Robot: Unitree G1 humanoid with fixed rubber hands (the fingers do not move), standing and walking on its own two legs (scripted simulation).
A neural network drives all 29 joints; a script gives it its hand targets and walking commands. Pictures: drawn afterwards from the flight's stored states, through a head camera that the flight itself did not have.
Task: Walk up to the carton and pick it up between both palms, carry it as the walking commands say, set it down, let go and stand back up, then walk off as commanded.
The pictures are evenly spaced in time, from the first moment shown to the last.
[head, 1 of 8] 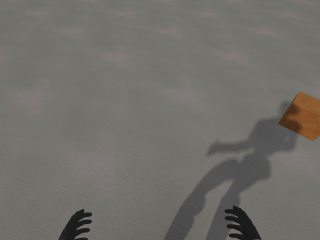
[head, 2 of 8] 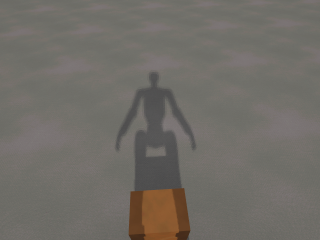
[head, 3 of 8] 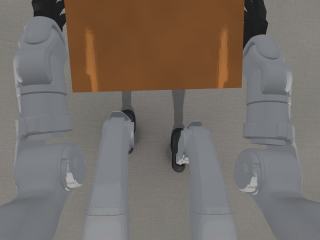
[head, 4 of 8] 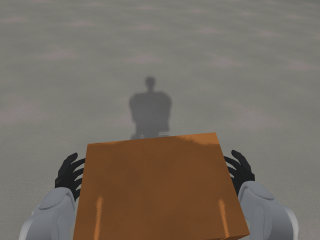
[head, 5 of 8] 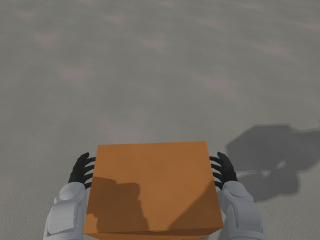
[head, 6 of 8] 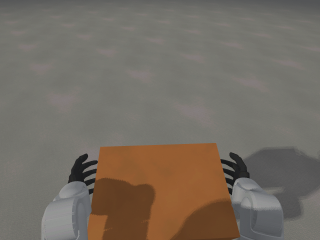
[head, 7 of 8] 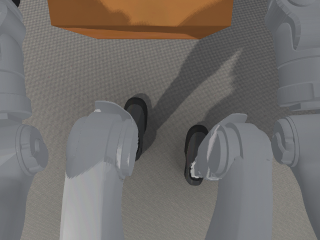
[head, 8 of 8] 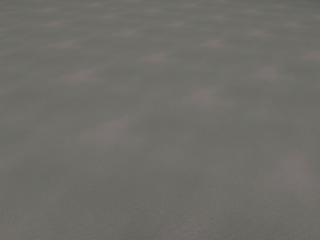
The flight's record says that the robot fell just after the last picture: no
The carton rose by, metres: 0.69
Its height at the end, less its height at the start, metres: +0.00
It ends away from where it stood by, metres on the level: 6.25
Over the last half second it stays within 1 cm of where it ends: yes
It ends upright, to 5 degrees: yes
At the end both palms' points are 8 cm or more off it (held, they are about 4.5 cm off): yes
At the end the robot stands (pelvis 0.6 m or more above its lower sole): yes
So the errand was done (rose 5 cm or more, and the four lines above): yes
